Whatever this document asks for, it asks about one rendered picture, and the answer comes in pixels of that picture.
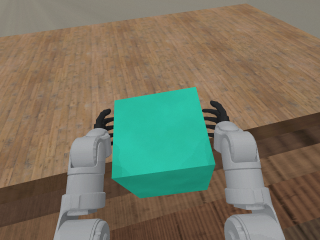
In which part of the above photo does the robot right hand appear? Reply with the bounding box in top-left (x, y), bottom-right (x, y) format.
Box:
top-left (202, 100), bottom-right (230, 138)

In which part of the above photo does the carton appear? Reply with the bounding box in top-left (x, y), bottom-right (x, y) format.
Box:
top-left (111, 87), bottom-right (216, 199)

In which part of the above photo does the right robot forearm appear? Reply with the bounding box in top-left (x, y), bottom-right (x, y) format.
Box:
top-left (213, 121), bottom-right (285, 240)

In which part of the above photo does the robot left hand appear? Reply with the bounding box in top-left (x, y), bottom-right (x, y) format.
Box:
top-left (93, 108), bottom-right (114, 146)

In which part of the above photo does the robot right upper arm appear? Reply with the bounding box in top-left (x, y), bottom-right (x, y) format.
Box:
top-left (224, 212), bottom-right (285, 240)

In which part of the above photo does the left robot forearm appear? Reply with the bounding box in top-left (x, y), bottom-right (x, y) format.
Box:
top-left (53, 128), bottom-right (112, 240)

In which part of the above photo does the robot left upper arm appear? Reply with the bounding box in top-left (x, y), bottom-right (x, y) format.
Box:
top-left (55, 218), bottom-right (110, 240)

